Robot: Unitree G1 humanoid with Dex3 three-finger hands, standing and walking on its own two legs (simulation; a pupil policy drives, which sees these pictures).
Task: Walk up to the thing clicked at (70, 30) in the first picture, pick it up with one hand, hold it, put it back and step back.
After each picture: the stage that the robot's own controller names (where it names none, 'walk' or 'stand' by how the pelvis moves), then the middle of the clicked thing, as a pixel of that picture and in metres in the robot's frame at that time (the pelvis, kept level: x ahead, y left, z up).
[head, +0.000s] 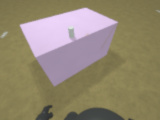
stand; (71, 32) +0.90 +0.27 -0.01
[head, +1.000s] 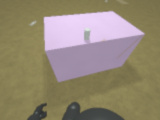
rise first; (87, 34) +0.85 +0.12 +0.01
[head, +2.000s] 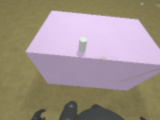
rise first; (82, 44) +0.59 +0.12 +0.03
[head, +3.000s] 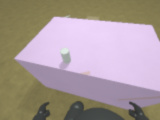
stand; (65, 56) +0.45 +0.23 +0.03
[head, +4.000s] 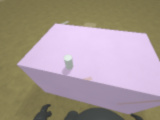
stand; (68, 62) +0.44 +0.20 -0.01
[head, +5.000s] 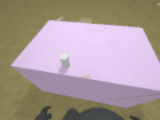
stand; (65, 60) +0.44 +0.22 +0.00
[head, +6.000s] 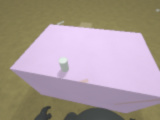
stand; (64, 64) +0.42 +0.23 -0.01
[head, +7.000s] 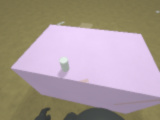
stand; (64, 64) +0.42 +0.22 -0.01
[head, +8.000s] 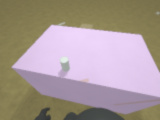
rise first; (65, 64) +0.43 +0.22 -0.01
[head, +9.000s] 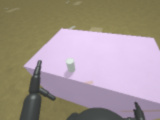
rise first; (70, 65) +0.43 +0.21 -0.01
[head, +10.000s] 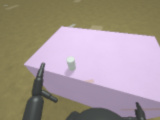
go down; (71, 63) +0.43 +0.21 +0.00
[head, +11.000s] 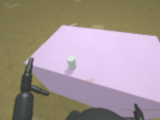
go down; (71, 62) +0.44 +0.21 +0.00
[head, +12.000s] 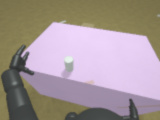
go down; (69, 64) +0.42 +0.18 +0.02
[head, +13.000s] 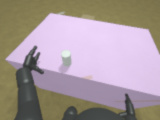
close in; (66, 58) +0.43 +0.19 +0.03
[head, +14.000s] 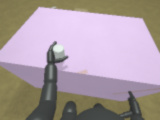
close; (59, 53) +0.45 +0.21 +0.06
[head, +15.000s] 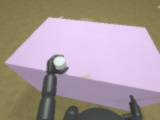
lift; (61, 65) +0.35 +0.20 +0.08
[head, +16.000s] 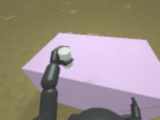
lift; (66, 58) +0.33 +0.17 +0.21
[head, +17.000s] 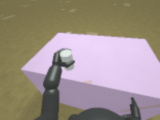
hold; (67, 60) +0.34 +0.16 +0.18
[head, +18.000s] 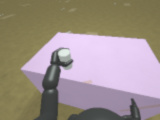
hold; (66, 59) +0.34 +0.17 +0.19
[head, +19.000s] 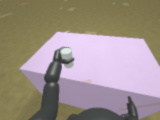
crouch; (67, 58) +0.36 +0.17 +0.17
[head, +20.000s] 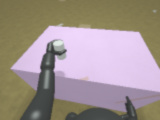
lower; (60, 50) +0.44 +0.21 +0.15
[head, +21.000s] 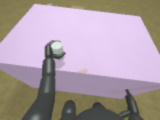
lower; (58, 51) +0.46 +0.20 +0.07
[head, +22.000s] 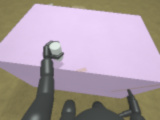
lower; (57, 52) +0.45 +0.21 +0.06
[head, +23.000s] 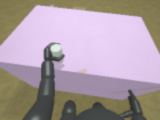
lower; (57, 54) +0.44 +0.21 +0.06
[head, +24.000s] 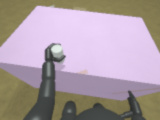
lower; (58, 54) +0.44 +0.21 +0.06
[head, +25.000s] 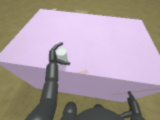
open; (62, 57) +0.42 +0.19 +0.06
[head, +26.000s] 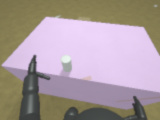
sink last; (66, 63) +0.39 +0.17 +0.04
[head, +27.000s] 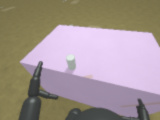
stand; (71, 62) +0.43 +0.19 +0.04
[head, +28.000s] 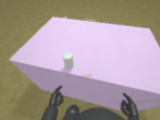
stand; (68, 60) +0.41 +0.18 +0.05
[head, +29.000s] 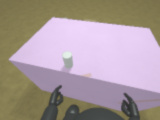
stand; (68, 60) +0.41 +0.19 +0.06
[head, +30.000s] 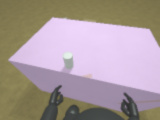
stand; (68, 60) +0.41 +0.18 +0.06
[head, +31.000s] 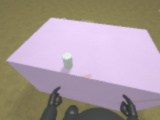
stand; (67, 61) +0.41 +0.18 +0.06
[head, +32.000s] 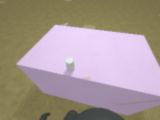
stand; (70, 64) +0.42 +0.18 +0.00
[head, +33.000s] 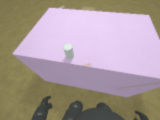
walk; (68, 51) +0.48 +0.19 +0.02
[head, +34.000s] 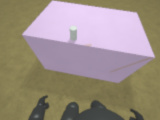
walk; (73, 33) +0.70 +0.20 +0.01
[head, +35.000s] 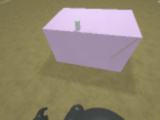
stand; (77, 24) +1.03 +0.26 +0.01
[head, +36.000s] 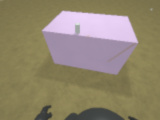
stand; (77, 28) +1.03 +0.23 -0.01
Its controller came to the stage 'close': yes
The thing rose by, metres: 0.21
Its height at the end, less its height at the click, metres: +0.00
